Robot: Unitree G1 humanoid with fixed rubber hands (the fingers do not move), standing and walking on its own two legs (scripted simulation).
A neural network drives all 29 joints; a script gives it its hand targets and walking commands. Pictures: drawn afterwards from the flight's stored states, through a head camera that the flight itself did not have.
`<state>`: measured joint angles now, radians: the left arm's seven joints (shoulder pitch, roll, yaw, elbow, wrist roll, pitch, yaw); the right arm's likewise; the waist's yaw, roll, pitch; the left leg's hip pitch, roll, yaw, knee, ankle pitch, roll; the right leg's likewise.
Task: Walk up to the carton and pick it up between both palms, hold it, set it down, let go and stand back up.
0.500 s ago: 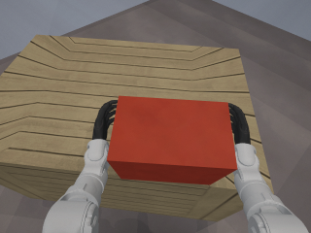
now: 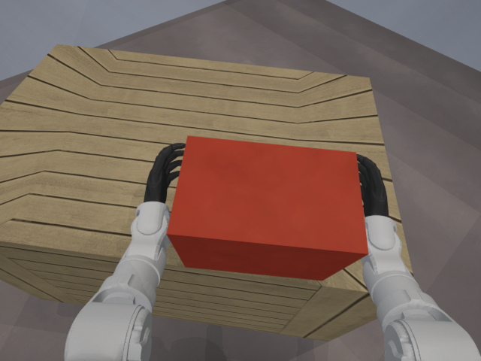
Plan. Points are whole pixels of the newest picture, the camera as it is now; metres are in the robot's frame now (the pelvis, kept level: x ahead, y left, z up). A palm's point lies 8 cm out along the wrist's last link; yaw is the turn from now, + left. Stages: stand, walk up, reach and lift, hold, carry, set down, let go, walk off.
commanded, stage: reach and lift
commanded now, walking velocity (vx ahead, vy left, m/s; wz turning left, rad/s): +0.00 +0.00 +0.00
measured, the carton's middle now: (261, 215) +0.37 -0.01 -0.01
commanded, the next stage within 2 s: hold in 1.76 s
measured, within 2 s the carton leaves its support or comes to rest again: neither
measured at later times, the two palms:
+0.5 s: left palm (134, 169) +0.38 +0.19 +0.12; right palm (380, 170) +0.38 -0.18 +0.12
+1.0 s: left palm (128, 157) +0.36 +0.18 +0.16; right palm (398, 173) +0.35 -0.19 +0.15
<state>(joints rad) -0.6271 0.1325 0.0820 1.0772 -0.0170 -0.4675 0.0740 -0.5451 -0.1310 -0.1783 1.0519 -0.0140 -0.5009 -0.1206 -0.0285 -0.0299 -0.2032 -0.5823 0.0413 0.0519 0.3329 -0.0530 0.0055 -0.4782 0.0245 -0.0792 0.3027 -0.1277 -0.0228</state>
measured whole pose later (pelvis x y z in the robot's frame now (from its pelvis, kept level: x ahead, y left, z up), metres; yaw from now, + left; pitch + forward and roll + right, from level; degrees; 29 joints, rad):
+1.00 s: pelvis -0.01 +0.00 +0.01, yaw +0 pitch -2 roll +0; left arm -0.55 0.09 0.26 0.30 0.11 0.46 -0.04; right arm -0.56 -0.11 -0.13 0.52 0.11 0.27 -0.11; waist -0.04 -0.04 -0.04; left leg -0.18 0.02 0.06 0.27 -0.06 0.01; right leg -0.12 0.00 -0.07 0.31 -0.17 -0.02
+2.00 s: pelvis +0.00 +0.00 +0.01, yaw +1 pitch -3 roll +0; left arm -0.53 0.08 0.27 0.15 0.13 0.61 -0.03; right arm -0.60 -0.15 -0.08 0.48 0.21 0.36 -0.14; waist -0.06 -0.03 -0.05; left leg -0.16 0.02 0.05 0.30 -0.10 0.01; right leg -0.06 0.01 -0.08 0.29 -0.18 -0.02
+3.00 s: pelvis +0.01 +0.00 +0.01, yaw +0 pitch -3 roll +0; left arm -0.49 0.06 0.27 0.02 0.15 0.71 -0.03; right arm -0.59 -0.17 -0.05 0.42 0.26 0.42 -0.13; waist -0.07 -0.04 -0.06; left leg -0.15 0.02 0.06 0.31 -0.11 0.01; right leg -0.05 0.01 -0.06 0.28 -0.18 -0.01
